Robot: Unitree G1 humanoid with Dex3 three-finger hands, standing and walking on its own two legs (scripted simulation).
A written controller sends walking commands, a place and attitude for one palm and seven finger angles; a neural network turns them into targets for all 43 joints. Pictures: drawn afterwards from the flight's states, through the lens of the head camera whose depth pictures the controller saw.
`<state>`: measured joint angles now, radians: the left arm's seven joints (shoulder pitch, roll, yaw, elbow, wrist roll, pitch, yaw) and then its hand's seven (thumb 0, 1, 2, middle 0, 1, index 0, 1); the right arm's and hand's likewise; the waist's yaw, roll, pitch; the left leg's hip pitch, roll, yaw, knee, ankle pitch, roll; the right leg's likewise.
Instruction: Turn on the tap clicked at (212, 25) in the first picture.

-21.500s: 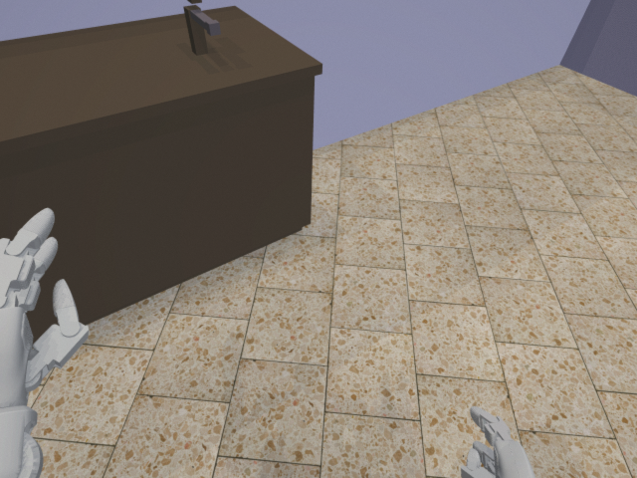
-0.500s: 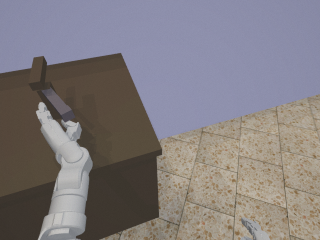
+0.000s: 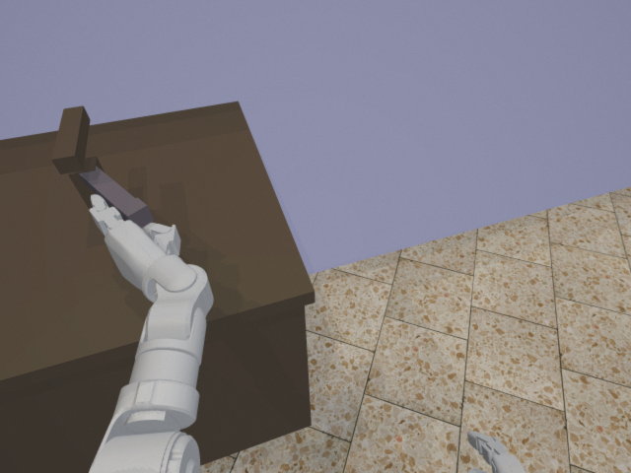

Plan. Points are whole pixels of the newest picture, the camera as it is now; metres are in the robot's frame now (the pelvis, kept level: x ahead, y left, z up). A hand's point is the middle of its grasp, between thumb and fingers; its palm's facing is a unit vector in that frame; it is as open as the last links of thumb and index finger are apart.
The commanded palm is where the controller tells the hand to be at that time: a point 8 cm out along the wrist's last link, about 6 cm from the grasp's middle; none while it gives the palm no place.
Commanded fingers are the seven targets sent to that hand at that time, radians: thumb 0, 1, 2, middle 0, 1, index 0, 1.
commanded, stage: push the lever round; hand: left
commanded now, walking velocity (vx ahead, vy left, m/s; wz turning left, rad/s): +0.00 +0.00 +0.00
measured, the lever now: (136, 214) +0.40 +0.26 +0.13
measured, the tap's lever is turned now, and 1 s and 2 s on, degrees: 30 56 86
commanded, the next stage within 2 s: lift the hand up off the lever in 1.20 s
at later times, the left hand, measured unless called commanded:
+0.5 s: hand (189, 219) +0.42 +0.20 +0.11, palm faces +0.84 -0.52 -0.12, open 8.2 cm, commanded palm +0.37 +0.21 +0.12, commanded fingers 0.00 0.90 0.90 -0.15 -0.15 -0.15 -0.15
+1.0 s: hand (202, 206) +0.44 +0.19 +0.11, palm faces +0.85 -0.51 -0.13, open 8.4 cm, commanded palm +0.40 +0.21 +0.12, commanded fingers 0.00 0.90 0.90 -0.15 -0.15 -0.15 -0.15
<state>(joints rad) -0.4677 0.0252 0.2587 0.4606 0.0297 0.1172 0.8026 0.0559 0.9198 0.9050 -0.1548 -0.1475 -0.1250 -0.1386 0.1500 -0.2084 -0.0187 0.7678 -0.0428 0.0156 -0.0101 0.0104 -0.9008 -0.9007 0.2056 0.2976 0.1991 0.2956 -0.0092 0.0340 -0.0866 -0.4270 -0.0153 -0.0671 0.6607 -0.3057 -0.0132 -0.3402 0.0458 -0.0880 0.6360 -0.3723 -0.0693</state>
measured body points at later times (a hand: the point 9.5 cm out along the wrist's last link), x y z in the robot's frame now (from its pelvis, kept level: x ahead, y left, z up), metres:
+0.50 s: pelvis -0.01 -0.01 -0.01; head +0.01 -0.03 +0.44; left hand +0.37 +0.22 +0.12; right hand +0.11 -0.26 -0.13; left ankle +0.02 +0.13 -0.72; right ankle -0.03 -0.07 -0.72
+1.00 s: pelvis -0.01 -0.02 -0.01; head +0.02 -0.03 +0.44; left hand +0.40 +0.21 +0.12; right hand +0.07 -0.27 -0.15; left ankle +0.02 +0.13 -0.72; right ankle -0.03 -0.07 -0.72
